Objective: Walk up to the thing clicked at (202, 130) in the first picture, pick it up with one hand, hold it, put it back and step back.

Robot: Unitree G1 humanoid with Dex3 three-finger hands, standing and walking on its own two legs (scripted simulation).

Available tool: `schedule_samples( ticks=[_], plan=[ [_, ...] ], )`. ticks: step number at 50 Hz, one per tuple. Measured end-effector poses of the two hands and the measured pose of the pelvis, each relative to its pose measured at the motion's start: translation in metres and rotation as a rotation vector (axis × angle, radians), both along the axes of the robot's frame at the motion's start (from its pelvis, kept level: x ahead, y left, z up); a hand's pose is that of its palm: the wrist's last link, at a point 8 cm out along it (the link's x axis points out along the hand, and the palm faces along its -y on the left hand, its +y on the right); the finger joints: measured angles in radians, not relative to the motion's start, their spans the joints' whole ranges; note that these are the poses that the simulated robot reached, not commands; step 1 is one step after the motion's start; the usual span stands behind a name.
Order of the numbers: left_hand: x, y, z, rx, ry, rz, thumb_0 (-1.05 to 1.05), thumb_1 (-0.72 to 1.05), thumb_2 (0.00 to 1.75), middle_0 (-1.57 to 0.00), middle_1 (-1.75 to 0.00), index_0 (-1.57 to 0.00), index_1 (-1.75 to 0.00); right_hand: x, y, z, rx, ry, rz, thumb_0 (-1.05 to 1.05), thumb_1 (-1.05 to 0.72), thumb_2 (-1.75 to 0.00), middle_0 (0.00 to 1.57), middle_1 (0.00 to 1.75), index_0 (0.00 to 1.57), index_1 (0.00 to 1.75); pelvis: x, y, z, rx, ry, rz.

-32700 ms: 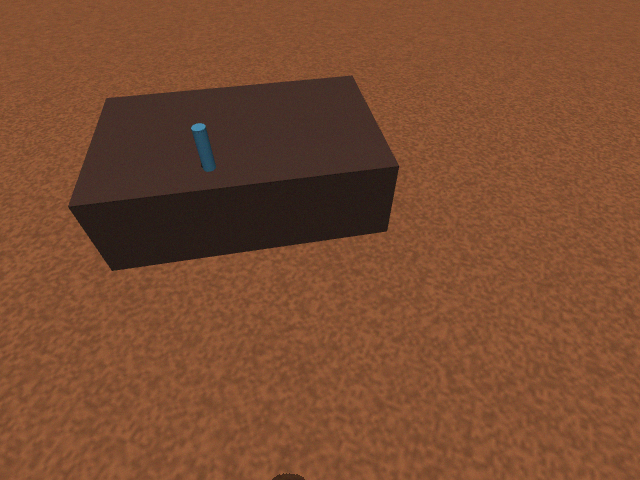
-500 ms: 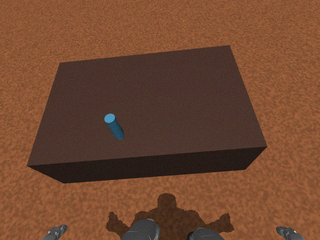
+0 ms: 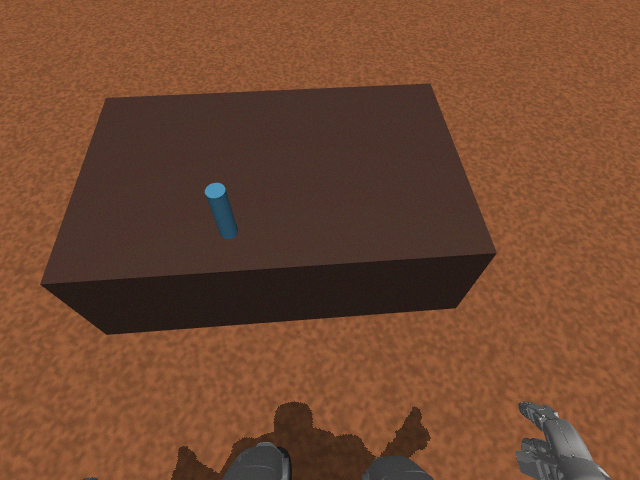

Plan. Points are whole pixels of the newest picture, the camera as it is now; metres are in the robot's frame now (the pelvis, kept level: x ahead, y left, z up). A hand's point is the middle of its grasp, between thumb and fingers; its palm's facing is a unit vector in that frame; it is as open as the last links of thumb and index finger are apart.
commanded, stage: step back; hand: left
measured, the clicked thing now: (222, 212) +0.71 +0.27 -0.31
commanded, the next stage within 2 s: none
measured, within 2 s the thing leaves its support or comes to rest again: neither
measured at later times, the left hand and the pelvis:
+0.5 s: hand out of the picture -0.02 +0.29 -0.14, palm faces +0.05 -0.90 -0.43, open 7.4 cm; pelvis -0.16 +0.01 -0.01, yaw +2 degrees
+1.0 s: hand out of the picture -0.26 +0.26 -0.12, palm faces -0.02 -0.88 -0.47, open 7.4 cm; pelvis -0.31 -0.01 +0.01, yaw -2 degrees
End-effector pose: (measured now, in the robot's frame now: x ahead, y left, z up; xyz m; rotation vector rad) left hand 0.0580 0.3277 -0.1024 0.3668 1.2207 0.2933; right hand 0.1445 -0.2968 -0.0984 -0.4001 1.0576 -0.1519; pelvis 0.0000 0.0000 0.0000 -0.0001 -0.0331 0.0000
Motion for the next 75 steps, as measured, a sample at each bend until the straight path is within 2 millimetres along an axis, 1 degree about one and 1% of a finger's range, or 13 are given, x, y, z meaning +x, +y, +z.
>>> schedule_samples(
  ticks=[6, 10, 15, 20, 26, 33, 41, 48, 54, 59, 65, 69, 75],
  plan=[
    [-0.052, -0.026, 0.005, 0.018, 0.03, -0.022, 0.0, 0.9, 0.9, -0.2, -0.3, -0.2, -0.3, -0.049, -0.019, -0.028, 0.053, 0.012, -0.057, 0.0, -0.91, -0.9, 0.2, 0.3, 0.2, 0.3, -0.043, -0.013, -0.008, -0.035, -0.033, -0.001],
    [-0.077, -0.033, 0.023, 0.023, 0.039, -0.029, 0.0, 0.9, 0.9, -0.2, -0.3, -0.21, -0.3, -0.094, -0.023, -0.024, 0.079, 0.081, -0.101, 0.0, -0.91, -0.9, 0.2, 0.3, 0.2, 0.3, -0.059, -0.016, 0.006, 0.043, -0.011, -0.037],
    [-0.075, -0.027, 0.033, 0.052, -0.023, -0.05, 0.01, 0.9, 0.9, -0.21, -0.3, -0.21, -0.3, -0.154, -0.032, -0.025, 0.039, 0.166, -0.113, 0.0, -0.91, -0.9, 0.2, 0.3, 0.2, 0.3, -0.086, -0.013, 0.009, 0.04, 0.022, 0.001],
    [-0.072, -0.013, 0.026, 0.059, -0.141, -0.061, 0.0, 0.9, 0.9, -0.2, -0.3, -0.21, -0.3, -0.198, -0.027, -0.03, -0.014, 0.244, -0.076, 0.0, -0.91, -0.9, 0.2, 0.3, 0.2, 0.3, -0.12, -0.005, -0.001, 0.013, 0.014, 0.056],
    [-0.1, 0.001, 0.001, 0.0, -0.159, -0.049, 0.0, 0.9, 0.9, -0.2, -0.3, -0.21, -0.3, -0.231, -0.005, -0.016, -0.024, 0.195, -0.056, 0.0, -0.91, -0.9, 0.2, 0.3, 0.2, 0.3, -0.163, 0.009, -0.007, 0.029, -0.027, 0.045],
    [-0.159, -0.005, 0.0, -0.045, -0.102, -0.035, 0.0, 0.9, 0.9, -0.2, -0.3, -0.2, -0.3, -0.246, 0.0, 0.009, -0.029, 0.094, -0.045, 0.0, -0.9, -0.9, 0.21, 0.3, 0.2, 0.3, -0.201, 0.007, 0.007, -0.014, 0.0, 0.018],
    [-0.245, -0.019, -0.007, 0.003, 0.012, -0.071, 0.0, 0.9, 0.9, -0.2, -0.3, -0.2, -0.3, -0.266, -0.018, -0.011, 0.013, -0.022, -0.043, 0.0, -0.9, -0.9, 0.21, 0.3, 0.2, 0.3, -0.262, -0.007, -0.009, 0.0, -0.01, -0.053],
    [-0.312, -0.03, 0.022, 0.029, 0.037, -0.043, 0.0, 0.9, 0.9, -0.2, -0.3, -0.21, -0.3, -0.334, -0.022, -0.019, 0.071, 0.057, -0.098, 0.0, -0.91, -0.9, 0.2, 0.3, 0.2, 0.3, -0.301, -0.015, 0.007, 0.045, -0.008, -0.056],
    [-0.322, -0.018, 0.035, 0.077, -0.04, -0.054, 0.0, 0.9, 0.9, -0.21, -0.3, -0.21, -0.3, -0.402, -0.027, -0.03, 0.032, 0.168, -0.086, 0.0, -0.91, -0.9, 0.2, 0.3, 0.2, 0.3, -0.339, -0.011, 0.006, 0.034, 0.02, 0.005],
    [-0.337, -0.003, 0.024, 0.07, -0.14, -0.037, 0.0, 0.9, 0.9, -0.2, -0.3, -0.21, -0.3, -0.443, -0.015, -0.035, -0.002, 0.234, -0.04, 0.0, -0.91, -0.9, 0.2, 0.3, 0.2, 0.3, -0.375, -0.001, -0.005, 0.015, 0.005, 0.071],
    [-0.385, 0.011, 0.0, -0.001, -0.109, -0.002, 0.0, 0.9, 0.9, -0.2, -0.3, -0.2, -0.3, -0.479, 0.007, -0.015, -0.004, 0.182, -0.046, 0.0, -0.91, -0.9, 0.2, 0.3, 0.2, 0.3, -0.408, 0.016, -0.004, 0.024, -0.031, 0.058],
    [-0.418, 0.012, -0.003, -0.047, -0.06, 0.019, 0.0, 0.9, 0.9, -0.2, -0.3, -0.21, -0.3, -0.491, 0.012, 0.002, -0.016, 0.138, -0.054, 0.0, -0.91, -0.9, 0.2, 0.3, 0.2, 0.3, -0.418, 0.019, 0.005, -0.003, -0.022, 0.048],
    [-0.46, 0.008, -0.008, -0.061, 0.035, 0.004, 0.0, 0.9, 0.9, -0.2, -0.3, -0.2, -0.3, -0.485, 0.01, 0.008, -0.003, 0.06, -0.05, 0.0, -0.9, -0.9, 0.21, 0.3, 0.2, 0.3, -0.432, 0.017, 0.006, 0.007, -0.001, -0.001]
  ],
)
